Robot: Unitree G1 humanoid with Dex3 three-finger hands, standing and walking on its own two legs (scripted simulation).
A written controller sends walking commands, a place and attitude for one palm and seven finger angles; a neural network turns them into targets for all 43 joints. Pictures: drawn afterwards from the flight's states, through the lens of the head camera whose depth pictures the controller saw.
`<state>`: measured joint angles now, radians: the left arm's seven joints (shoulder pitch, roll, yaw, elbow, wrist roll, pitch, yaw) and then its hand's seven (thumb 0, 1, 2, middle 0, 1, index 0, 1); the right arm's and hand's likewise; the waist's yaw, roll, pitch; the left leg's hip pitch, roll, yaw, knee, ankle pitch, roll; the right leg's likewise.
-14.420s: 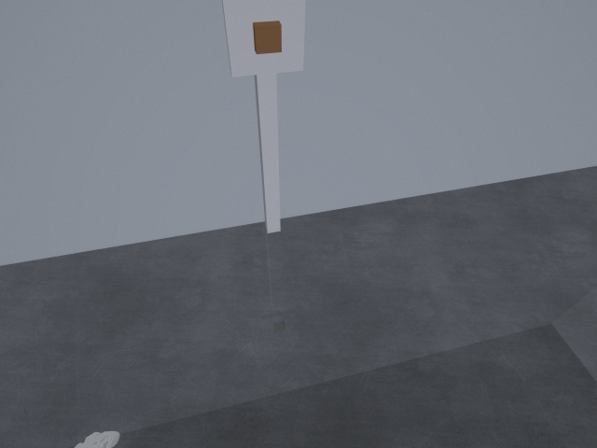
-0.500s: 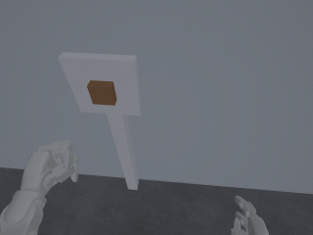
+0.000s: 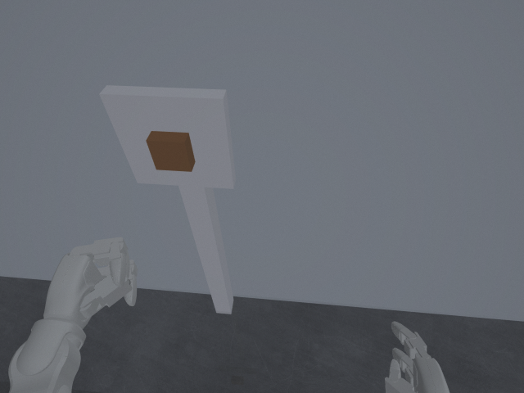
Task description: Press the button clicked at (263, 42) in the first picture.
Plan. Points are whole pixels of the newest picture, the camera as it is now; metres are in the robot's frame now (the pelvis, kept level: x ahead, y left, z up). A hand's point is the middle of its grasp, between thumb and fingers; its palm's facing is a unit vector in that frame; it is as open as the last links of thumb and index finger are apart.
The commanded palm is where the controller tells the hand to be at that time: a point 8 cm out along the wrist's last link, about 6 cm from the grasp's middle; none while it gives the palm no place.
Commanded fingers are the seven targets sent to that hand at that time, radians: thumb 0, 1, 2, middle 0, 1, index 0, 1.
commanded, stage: aim a knuckle at the button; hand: left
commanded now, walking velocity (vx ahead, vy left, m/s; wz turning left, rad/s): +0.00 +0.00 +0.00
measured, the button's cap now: (172, 150) +0.50 +0.21 +0.10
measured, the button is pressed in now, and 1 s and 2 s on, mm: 0 0 0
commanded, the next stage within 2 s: press the button with the knuckle in 1.82 s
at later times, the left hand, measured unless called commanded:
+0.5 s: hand (149, 237) +0.32 +0.20 +0.08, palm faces +0.00 -1.00 -0.04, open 3.1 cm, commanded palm +0.29 +0.25 +0.09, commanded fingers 0.00 0.90 0.90 -1.30 -1.50 -1.30 -1.50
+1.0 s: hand (175, 208) +0.39 +0.18 +0.07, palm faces -0.02 -1.00 -0.03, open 3.1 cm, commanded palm +0.37 +0.24 +0.08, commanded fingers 0.00 0.90 0.90 -1.30 -1.50 -1.30 -1.50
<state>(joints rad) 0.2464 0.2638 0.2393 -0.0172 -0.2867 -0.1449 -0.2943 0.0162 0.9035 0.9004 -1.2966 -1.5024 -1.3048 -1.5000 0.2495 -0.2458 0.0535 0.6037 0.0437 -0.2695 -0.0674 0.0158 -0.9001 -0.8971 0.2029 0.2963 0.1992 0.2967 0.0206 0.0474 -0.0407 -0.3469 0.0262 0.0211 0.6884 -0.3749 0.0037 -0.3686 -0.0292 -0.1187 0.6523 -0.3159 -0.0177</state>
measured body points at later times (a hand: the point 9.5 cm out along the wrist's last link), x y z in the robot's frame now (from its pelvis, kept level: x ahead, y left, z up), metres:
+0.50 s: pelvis +0.00 +0.00 +0.00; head +0.02 -0.01 +0.45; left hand +0.31 +0.26 +0.09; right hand +0.14 -0.25 -0.09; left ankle -0.01 +0.11 -0.72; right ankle +0.02 -0.11 -0.72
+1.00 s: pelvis +0.00 +0.00 -0.01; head +0.05 +0.00 +0.44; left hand +0.38 +0.24 +0.07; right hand +0.11 -0.25 -0.11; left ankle -0.01 +0.11 -0.72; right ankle +0.02 -0.11 -0.72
